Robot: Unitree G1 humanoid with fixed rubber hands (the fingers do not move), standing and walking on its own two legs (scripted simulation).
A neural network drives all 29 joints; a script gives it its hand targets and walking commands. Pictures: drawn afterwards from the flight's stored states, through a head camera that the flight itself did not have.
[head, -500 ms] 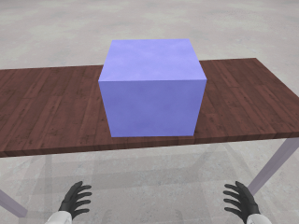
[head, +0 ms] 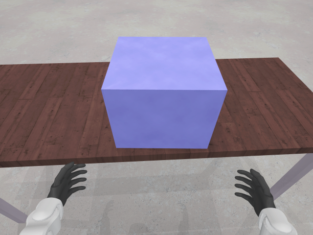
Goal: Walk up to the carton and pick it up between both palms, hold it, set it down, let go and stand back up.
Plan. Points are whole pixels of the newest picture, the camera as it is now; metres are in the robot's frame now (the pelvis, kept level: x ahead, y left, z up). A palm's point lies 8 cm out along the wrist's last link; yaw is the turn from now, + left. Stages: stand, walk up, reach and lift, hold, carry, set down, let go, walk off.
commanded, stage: reach and lift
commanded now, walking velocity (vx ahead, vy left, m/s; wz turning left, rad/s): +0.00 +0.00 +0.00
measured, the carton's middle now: (162, 91) +0.55 +0.05 +0.07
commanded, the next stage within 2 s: none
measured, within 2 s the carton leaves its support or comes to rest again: neither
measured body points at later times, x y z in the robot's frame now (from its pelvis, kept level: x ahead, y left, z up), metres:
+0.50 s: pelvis +0.00 +0.01 +0.00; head +0.00 +0.02 +0.45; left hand +0.27 +0.29 +0.06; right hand +0.28 -0.21 +0.06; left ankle -0.03 +0.11 -0.75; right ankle -0.01 -0.10 -0.75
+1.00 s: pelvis -0.01 +0.01 +0.00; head -0.03 +0.02 +0.45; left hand +0.31 +0.30 +0.12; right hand +0.34 -0.21 +0.12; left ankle -0.03 +0.11 -0.75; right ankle -0.01 -0.10 -0.75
